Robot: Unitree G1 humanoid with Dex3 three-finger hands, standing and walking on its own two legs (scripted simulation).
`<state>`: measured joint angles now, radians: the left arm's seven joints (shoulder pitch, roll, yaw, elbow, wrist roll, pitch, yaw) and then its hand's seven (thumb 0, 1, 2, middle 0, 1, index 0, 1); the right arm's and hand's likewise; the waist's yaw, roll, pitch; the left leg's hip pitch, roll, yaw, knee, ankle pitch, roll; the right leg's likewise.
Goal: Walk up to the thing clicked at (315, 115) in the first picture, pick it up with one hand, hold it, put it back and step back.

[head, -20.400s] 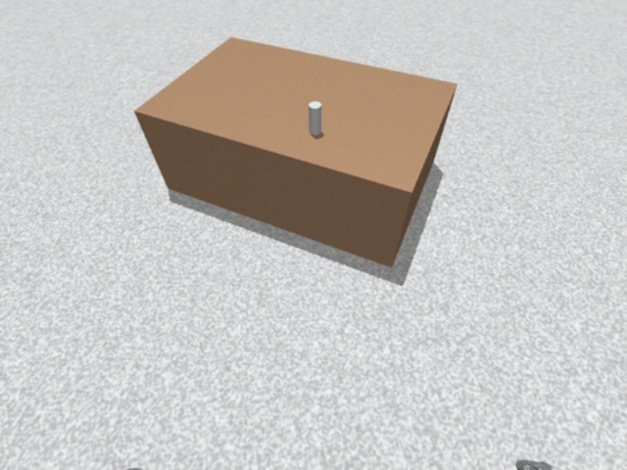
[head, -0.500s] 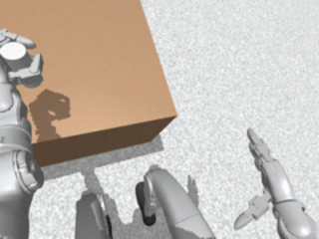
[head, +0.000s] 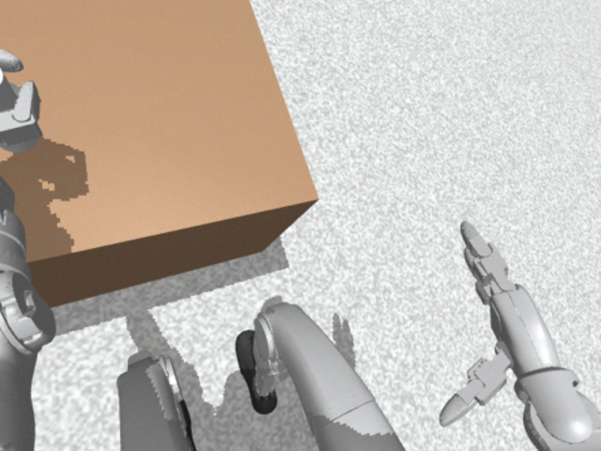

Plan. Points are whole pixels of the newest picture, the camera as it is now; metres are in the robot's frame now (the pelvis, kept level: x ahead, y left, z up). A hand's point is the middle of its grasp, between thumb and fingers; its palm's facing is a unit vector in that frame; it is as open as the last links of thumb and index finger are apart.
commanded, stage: lower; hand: left
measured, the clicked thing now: out of the picture +0.57 +0.19 -0.05
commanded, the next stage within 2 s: loosen in 0.94 s
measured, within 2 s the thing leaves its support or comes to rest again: rests again in 0.90 s
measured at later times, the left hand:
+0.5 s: hand (23, 111) +0.58 +0.17 -0.07, palm faces +0.13 -0.99 +0.00, open 5.7 cm
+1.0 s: hand (40, 120) +0.58 +0.16 -0.10, palm faces +0.12 -0.99 +0.00, open 5.7 cm
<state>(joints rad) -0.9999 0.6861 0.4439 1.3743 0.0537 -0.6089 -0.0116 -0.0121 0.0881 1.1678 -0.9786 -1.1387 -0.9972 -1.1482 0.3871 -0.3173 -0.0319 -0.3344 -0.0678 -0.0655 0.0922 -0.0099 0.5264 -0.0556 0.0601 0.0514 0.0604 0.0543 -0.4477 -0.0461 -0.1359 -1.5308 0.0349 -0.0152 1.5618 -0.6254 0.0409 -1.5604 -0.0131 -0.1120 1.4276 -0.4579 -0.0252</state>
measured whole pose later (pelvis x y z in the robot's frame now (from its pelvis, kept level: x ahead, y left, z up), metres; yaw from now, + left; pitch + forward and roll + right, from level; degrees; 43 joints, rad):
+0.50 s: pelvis -0.01 +0.00 -0.03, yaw -1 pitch +36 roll -6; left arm -1.04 0.75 0.45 1.37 0.08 -0.60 0.01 -0.01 0.09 1.17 -0.98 -1.14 -1.00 -1.15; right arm 0.39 -0.33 -0.05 -0.40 -0.05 -0.07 0.11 -0.01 0.52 -0.06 0.06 0.05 0.06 0.05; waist -0.50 -0.05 -0.13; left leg -1.65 0.04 -0.02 1.66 -0.64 0.05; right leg -1.68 -0.01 -0.12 1.51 -0.45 -0.02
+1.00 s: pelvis -0.02 +0.00 -0.05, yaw -1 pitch +37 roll -6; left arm -1.05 0.78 0.45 1.36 0.09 -0.59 0.01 -0.01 0.08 1.17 -0.98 -1.14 -1.00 -1.15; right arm 0.39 -0.35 -0.06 -0.45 -0.03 -0.09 0.11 -0.01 0.53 -0.05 0.06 0.05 0.06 0.05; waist -0.53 -0.06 -0.13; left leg -1.73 0.04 -0.02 1.72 -0.65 0.05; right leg -1.76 -0.01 -0.12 1.57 -0.46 -0.03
